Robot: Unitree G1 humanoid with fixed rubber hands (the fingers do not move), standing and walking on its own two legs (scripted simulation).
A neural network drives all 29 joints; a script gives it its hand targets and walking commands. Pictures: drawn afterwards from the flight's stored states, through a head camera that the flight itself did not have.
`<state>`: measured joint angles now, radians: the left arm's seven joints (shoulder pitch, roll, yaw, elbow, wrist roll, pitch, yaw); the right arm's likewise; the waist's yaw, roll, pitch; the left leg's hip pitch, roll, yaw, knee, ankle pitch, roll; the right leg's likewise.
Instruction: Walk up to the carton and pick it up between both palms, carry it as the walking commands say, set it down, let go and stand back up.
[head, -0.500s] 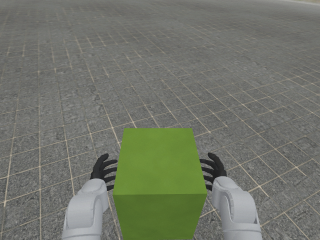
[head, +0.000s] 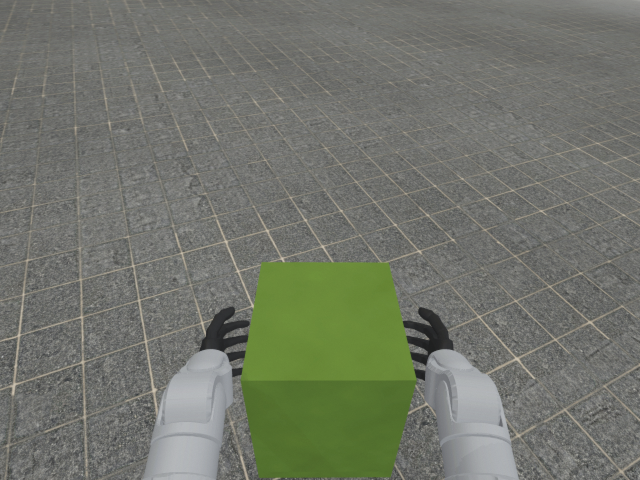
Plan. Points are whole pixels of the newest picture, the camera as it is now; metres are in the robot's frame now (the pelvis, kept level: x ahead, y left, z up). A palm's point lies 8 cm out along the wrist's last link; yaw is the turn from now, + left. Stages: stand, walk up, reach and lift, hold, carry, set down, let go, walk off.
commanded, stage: hold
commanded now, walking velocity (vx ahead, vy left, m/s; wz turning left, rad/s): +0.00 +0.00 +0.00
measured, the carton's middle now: (325, 368) +0.33 -0.03 -0.08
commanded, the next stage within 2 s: set down in 0.02 s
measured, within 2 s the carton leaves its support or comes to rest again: neither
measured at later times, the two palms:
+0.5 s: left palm (224, 349) +0.33 +0.12 -0.02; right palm (425, 349) +0.32 -0.17 -0.01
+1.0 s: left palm (233, 365) +0.35 +0.12 -0.10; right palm (409, 358) +0.34 -0.17 -0.09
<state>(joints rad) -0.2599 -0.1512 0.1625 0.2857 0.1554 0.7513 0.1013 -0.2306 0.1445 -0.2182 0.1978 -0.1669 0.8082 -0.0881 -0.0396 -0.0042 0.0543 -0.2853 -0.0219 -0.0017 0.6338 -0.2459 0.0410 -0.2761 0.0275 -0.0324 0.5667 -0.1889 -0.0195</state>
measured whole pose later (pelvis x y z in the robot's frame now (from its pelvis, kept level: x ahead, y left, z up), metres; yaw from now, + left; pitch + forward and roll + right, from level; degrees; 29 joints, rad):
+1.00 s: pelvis +0.00 -0.02 -0.04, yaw +0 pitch +15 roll +1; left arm -0.52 -0.14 0.40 0.65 0.24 0.25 0.05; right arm -0.50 0.20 -0.43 0.54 -0.23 0.26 -0.08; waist -0.04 0.00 0.03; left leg -0.84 -0.07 -0.05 0.91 -0.32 0.01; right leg -0.86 0.07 0.04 0.91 -0.30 -0.03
